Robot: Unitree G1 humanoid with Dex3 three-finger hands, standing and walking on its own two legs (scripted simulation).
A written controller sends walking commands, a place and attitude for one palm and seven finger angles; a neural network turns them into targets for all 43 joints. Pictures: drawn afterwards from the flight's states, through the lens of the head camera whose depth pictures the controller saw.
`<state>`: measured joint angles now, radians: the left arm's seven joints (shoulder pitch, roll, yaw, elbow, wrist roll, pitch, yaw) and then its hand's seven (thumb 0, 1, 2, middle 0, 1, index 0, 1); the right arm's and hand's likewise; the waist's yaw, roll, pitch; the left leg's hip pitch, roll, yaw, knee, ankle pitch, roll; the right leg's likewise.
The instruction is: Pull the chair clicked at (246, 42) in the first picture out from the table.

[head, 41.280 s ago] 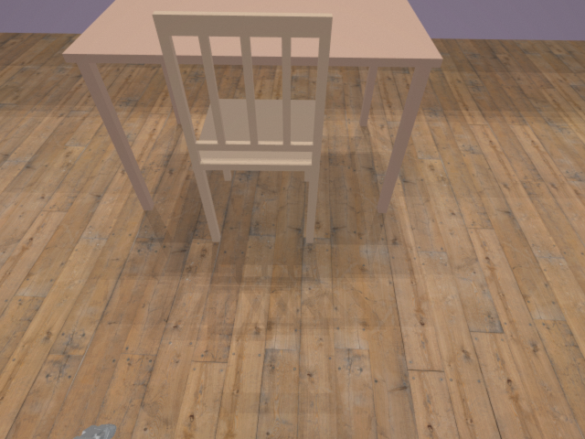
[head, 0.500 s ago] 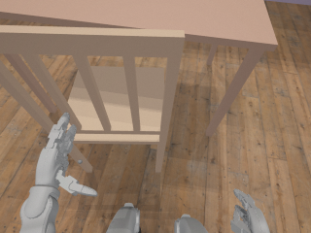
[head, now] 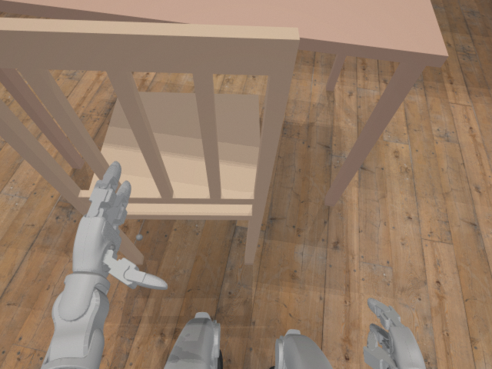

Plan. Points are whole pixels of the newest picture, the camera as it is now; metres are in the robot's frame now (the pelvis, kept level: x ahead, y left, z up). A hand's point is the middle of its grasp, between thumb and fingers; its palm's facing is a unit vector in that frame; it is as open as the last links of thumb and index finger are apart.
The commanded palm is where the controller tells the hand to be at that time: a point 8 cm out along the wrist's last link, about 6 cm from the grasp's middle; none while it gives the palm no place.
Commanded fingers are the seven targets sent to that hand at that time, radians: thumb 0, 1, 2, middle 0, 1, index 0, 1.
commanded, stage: aim the fingers beside a spindle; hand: left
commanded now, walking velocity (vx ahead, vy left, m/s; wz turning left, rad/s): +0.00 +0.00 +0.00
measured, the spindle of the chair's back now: (149, 148) +0.47 +0.19 +0.03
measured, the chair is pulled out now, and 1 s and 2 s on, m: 0.15 0.15 0.15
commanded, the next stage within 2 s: push the fingers through the gap in 0.92 s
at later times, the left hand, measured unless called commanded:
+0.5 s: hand (154, 228) +0.33 +0.16 +0.01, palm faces +0.03 -1.00 -0.03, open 17.0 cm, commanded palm +0.30 +0.21 +0.01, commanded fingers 0.00 -0.50 0.30 -0.06 -0.08 -0.06 -0.08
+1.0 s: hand (152, 230) +0.32 +0.17 +0.01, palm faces +0.04 -1.00 -0.03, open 16.9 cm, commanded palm +0.30 +0.22 +0.01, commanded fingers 0.00 -0.50 0.30 -0.06 -0.08 -0.06 -0.08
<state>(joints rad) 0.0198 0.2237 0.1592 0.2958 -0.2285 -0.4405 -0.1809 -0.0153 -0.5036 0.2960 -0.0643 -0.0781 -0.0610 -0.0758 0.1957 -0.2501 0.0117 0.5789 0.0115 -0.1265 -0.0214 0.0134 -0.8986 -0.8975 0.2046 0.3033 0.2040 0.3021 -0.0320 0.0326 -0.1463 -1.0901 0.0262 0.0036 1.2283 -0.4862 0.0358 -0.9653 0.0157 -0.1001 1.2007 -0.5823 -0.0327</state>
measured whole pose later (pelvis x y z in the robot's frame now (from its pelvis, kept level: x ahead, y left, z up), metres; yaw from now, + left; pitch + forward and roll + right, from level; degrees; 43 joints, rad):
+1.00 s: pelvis +0.00 -0.01 -0.01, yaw +0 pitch +22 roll -2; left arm -0.03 0.22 0.16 0.36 -0.20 -0.47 -0.14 -0.01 -0.50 0.30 -0.07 -0.08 -0.06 -0.08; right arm 0.18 -0.24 0.01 0.57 0.01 -0.06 -0.01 0.01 -0.90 -0.90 0.20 0.30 0.20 0.30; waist -0.03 0.03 -0.15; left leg -1.14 0.03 0.01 1.27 -0.51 0.03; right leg -1.03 0.02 -0.09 1.25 -0.61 -0.04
